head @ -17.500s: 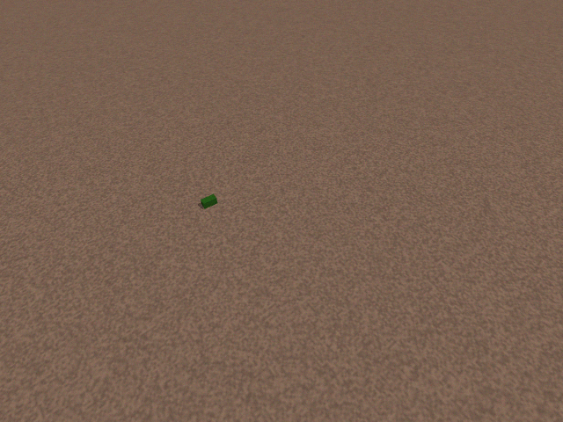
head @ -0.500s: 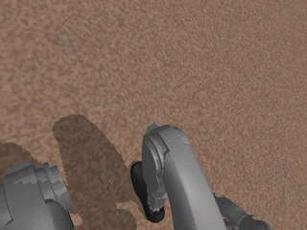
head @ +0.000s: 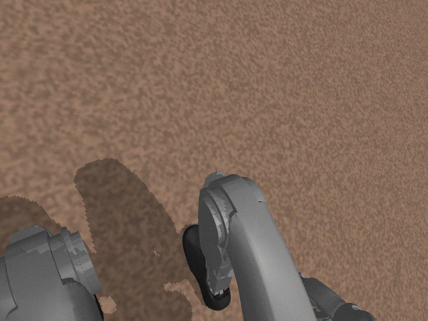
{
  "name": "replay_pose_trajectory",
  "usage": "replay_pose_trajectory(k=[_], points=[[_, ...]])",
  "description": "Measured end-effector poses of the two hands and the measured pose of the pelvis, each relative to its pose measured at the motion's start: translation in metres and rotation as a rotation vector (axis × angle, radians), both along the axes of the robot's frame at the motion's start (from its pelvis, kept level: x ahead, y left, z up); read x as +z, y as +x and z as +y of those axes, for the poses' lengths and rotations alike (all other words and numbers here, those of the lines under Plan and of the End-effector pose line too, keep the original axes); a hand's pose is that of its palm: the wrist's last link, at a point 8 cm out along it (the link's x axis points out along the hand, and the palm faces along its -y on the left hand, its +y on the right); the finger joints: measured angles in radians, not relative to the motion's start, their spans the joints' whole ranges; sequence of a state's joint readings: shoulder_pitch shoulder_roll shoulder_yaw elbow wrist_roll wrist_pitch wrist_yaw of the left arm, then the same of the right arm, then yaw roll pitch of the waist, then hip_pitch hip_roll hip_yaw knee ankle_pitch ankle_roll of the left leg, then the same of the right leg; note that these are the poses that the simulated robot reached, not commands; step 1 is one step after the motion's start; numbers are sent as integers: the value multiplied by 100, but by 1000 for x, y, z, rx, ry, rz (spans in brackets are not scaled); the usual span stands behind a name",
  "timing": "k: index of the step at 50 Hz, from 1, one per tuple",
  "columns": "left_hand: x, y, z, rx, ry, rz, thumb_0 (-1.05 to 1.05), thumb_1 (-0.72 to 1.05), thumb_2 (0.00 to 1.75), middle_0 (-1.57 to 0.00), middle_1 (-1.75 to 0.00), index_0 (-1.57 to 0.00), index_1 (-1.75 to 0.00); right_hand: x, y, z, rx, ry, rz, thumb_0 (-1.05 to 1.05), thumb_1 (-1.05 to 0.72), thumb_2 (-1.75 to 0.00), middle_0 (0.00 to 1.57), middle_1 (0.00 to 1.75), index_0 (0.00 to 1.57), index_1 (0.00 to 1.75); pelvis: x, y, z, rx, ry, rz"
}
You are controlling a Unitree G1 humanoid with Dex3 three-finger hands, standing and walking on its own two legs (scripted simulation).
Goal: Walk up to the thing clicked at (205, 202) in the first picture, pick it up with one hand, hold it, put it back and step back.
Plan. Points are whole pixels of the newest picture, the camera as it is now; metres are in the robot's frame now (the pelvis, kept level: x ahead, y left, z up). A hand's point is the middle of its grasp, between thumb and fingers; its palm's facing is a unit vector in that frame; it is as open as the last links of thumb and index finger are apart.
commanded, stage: settle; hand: left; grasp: from above
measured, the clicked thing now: out of the picture +0.43 +0.36 -0.27
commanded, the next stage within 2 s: lift in 0.98 s
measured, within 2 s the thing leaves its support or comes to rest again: leaves its support in 0.26 s
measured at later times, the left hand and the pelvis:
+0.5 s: hand out of the picture +0.42 +0.37 -0.20, palm faces -0.40 -0.14 -0.91, open 6.3 cm; pelvis +0.00 +0.00 +0.01, yaw +1 degrees
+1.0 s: hand out of the picture +0.40 +0.37 -0.11, palm faces -0.45 -0.10 -0.89, open 6.3 cm; pelvis -0.01 -0.01 +0.04, yaw +5 degrees
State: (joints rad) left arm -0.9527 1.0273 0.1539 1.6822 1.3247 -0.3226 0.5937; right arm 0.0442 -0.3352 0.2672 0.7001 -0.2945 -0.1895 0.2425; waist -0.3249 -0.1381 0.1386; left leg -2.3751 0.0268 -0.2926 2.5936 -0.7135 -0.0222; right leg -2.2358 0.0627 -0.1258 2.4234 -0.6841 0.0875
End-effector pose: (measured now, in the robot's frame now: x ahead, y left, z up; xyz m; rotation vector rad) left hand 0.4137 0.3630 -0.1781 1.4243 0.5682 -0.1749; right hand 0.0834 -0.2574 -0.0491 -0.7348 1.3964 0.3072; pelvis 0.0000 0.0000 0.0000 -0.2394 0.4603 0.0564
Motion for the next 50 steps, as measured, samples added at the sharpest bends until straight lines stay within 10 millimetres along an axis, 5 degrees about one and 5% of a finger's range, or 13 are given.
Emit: replay_pose_trajectory(k=[20,36,50], points=[[18,5,4,4,16,-20,-2,53,0,-110,0,-110,0,0,7,-1,-27,17,-33,0,-91,-90,21,30,20,30,3,1,0,10,4,21],[88,1,12,-14,46,-11,-2,53,0,-110,0,-110,0,-5,25,-2,-145,71,-100,0,-91,-90,21,30,20,30,21,-3,-2,43,28,80],[128,-4,9,-54,45,5,-2,52,2,-110,0,-111,0,6,12,-10,-226,27,-97,0,-91,-90,21,30,20,30,39,-11,-5,61,47,93]])
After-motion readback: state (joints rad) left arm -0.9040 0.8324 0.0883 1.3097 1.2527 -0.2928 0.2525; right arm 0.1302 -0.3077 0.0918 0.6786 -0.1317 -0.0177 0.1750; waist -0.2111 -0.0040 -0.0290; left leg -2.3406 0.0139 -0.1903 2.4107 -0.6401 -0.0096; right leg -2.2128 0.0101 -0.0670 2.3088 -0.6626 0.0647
